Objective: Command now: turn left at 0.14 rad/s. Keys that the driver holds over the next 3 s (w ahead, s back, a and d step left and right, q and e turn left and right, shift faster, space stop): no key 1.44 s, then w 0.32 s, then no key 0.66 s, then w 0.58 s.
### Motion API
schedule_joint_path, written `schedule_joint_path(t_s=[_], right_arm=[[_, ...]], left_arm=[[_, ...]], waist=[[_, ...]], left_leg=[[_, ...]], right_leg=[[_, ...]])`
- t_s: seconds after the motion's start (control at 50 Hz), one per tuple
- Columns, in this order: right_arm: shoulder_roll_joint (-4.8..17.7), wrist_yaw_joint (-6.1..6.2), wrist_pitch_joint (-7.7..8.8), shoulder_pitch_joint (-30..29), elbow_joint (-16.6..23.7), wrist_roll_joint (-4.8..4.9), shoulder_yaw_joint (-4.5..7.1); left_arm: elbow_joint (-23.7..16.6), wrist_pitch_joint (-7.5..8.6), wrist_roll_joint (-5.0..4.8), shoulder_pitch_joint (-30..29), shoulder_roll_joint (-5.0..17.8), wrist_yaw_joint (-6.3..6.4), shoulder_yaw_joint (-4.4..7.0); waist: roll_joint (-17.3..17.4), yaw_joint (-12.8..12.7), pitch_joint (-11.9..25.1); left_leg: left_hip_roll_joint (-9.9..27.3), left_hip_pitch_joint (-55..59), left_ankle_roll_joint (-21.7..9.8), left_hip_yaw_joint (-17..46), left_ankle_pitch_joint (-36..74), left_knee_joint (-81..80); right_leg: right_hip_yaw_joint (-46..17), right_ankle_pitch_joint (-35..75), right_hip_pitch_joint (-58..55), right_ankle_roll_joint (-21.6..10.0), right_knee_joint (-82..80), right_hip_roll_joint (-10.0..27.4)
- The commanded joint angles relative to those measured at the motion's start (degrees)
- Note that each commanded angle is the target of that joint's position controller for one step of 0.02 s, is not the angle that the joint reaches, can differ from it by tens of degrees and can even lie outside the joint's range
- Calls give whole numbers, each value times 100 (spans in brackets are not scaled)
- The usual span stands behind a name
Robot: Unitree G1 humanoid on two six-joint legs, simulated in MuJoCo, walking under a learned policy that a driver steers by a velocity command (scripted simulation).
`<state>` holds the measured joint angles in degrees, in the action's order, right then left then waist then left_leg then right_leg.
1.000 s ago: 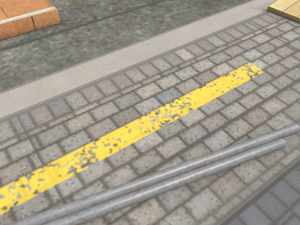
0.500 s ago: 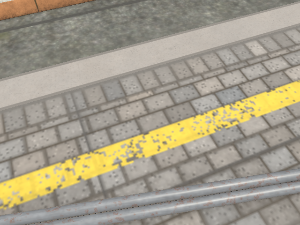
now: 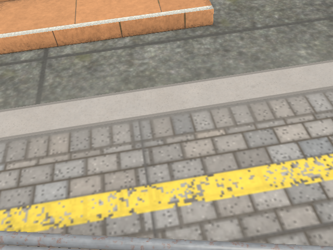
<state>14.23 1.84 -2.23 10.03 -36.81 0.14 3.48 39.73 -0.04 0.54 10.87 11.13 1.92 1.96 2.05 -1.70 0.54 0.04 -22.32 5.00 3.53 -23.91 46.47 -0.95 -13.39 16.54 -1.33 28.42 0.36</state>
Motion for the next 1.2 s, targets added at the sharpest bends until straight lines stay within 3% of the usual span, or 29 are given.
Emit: schedule_joint_path(t_s=[0.02,0.04,0.06,0.08,0.1,0.12,0.14,0.2,0.46,0.82,1.2], right_arm=[[265,-11,122,-45,319,38,40],[315,-8,131,14,262,-2,44],[499,23,143,66,310,-82,62],[810,72,142,167,370,-155,108],[693,21,141,89,190,-135,96],[266,-52,170,-22,262,-115,8],[115,-74,189,-32,198,-159,-42],[236,-47,278,3,131,-126,-27],[97,8,373,357,-385,-84,-79],[97,133,329,864,-1420,-45,-79],[1,147,299,1227,-2268,-28,-213]], left_arm=[[-269,23,-87,-2,908,-8,203],[-188,48,-140,164,861,-18,182],[-140,124,-123,308,817,-37,151],[-187,229,10,359,704,-93,100],[-160,303,42,432,406,-121,34],[-161,308,96,6,572,-103,56],[-194,290,89,-237,588,-94,82],[-118,198,50,-128,540,-30,99],[445,148,-5,200,498,27,138],[1290,100,-48,389,504,85,97],[1908,61,-65,491,454,47,-40]], waist=[[-1380,66,369],[-1272,104,282],[-1040,105,409],[-351,-19,707],[724,-179,786],[510,94,553],[388,133,346],[311,100,-54],[-165,109,-107],[-231,148,-223],[-227,137,-340]], left_leg=[[-116,608,-104,-424,793,-1954],[-90,968,-244,-319,1406,-2611],[204,1570,-433,98,1995,-2671],[756,2220,-651,557,3383,-2170],[778,1771,-960,504,2615,-2031],[585,1295,-976,494,1665,-2221],[498,1041,-887,455,1164,-2301],[375,614,-768,363,913,-2342],[195,548,-737,210,935,-2290],[65,798,-624,-47,1291,-2323],[57,842,-554,-150,1330,-2444]], right_leg=[[-1064,1963,-664,-1090,-464,1039],[-1080,2006,-502,-938,-417,984],[-1093,1706,-133,-656,-392,951],[-753,1118,333,-385,-26,669],[-156,76,238,-49,-179,214],[-62,-15,-5,164,-74,140],[-41,52,-26,210,-64,121],[-89,186,-82,140,-86,141],[-118,264,-289,127,-119,168],[-148,368,-262,-2,-364,165],[-127,380,-335,-64,-568,111]])
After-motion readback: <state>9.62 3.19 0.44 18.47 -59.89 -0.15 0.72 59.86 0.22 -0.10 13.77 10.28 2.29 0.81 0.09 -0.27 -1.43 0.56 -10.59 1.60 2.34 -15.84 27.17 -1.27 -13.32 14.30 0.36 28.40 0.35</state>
